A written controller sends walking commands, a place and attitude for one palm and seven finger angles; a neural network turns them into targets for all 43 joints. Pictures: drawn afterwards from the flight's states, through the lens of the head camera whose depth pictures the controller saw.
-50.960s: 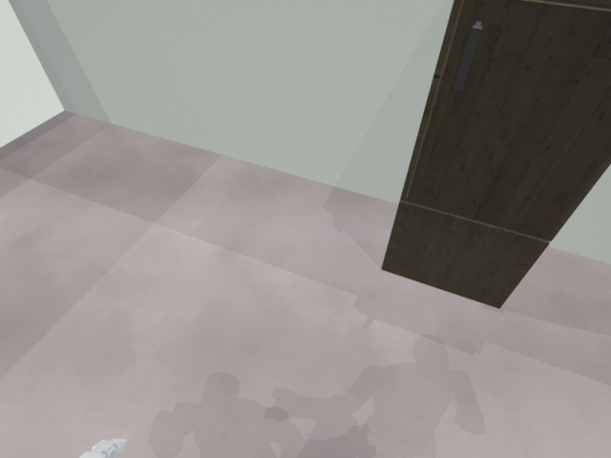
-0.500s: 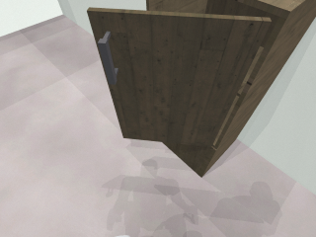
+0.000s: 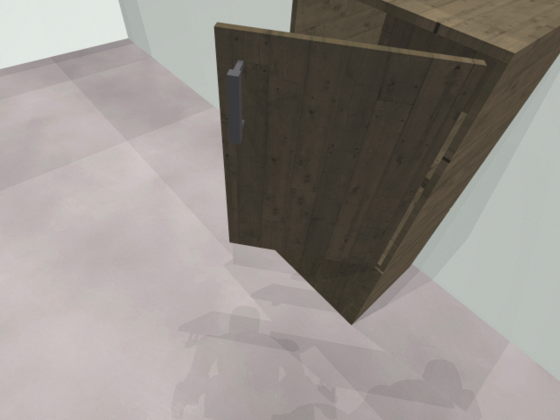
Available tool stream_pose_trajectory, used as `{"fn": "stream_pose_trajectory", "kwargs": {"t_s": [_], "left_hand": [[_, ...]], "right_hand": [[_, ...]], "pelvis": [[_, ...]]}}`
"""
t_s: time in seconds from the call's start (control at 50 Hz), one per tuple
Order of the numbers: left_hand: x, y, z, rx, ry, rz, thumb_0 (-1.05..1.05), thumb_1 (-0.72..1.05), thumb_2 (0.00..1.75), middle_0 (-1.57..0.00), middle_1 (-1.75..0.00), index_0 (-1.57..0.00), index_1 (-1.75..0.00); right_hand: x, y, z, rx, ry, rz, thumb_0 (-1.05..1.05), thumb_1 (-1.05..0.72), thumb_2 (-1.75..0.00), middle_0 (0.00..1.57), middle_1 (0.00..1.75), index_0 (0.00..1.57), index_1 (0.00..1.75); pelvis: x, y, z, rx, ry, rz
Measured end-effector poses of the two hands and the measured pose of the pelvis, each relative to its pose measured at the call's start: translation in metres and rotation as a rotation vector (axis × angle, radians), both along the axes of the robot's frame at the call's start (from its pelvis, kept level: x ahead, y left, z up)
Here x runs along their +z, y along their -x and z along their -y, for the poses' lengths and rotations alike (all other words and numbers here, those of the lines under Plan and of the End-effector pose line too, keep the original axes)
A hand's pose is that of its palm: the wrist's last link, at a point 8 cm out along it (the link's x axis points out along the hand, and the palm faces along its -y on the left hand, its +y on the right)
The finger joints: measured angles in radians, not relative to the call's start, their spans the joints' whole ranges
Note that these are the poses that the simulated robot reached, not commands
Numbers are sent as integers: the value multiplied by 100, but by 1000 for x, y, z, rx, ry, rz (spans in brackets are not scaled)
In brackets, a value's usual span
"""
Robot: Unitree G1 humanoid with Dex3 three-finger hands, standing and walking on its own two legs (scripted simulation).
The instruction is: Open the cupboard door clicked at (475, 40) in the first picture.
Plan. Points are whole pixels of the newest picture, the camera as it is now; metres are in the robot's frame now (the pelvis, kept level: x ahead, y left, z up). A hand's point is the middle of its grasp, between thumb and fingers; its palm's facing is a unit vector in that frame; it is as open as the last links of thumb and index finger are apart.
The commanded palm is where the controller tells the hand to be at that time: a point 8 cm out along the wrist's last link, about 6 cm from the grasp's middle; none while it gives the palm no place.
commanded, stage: come to a stop and stand still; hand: left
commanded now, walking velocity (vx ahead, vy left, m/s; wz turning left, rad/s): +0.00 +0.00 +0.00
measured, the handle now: (237, 103) +0.59 +0.14 +0.14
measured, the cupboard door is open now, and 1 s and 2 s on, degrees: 39 39 39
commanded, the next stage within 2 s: look again from close up in 0.56 s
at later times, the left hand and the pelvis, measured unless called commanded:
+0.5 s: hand out of the picture -0.04 +0.16 -0.17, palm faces +0.02 -0.99 -0.14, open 7.3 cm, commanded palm none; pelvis -0.03 +0.00 +0.01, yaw -1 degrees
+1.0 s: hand out of the picture +0.00 +0.20 -0.17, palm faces -0.01 -0.97 -0.24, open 7.4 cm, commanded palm none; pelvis -0.01 +0.02 +0.00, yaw -2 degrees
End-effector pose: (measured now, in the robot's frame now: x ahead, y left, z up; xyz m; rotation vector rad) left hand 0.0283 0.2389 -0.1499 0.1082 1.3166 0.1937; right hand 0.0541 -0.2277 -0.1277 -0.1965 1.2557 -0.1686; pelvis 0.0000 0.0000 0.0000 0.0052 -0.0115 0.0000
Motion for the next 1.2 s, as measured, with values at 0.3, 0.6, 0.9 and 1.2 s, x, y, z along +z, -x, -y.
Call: {"fn": "stream_pose_trajectory", "kwargs": {"t_s": [0.3,0.6,0.9,1.2], "left_hand": [[9,57,23,-40,20,-87,0,91,90,-20,-30,-20,-30],[4,75,31,-37,59,-113,0,91,90,-20,-30,-20,-30],[12,54,-4,-73,-28,-69,0,91,90,-20,-30,-20,-30],[13,13,-8,-115,-31,-19,0,91,90,-20,-30,-20,-30]], "right_hand": [[-12,59,-2,-54,-48,-69,1,-93,-89,20,30,20,30],[-8,116,-21,-85,-69,-204,1,-91,-89,20,29,20,30],[-28,87,-36,-60,-98,-106,2,-92,-89,20,29,20,30],[-15,53,-18,-51,-52,-51,1,-91,-89,20,29,20,30]], "pelvis": [[5,22,0,-14,-2,3],[7,32,-1,-13,10,2],[-2,20,-23,-21,14,-5],[2,9,-19,-45,-3,-7]]}}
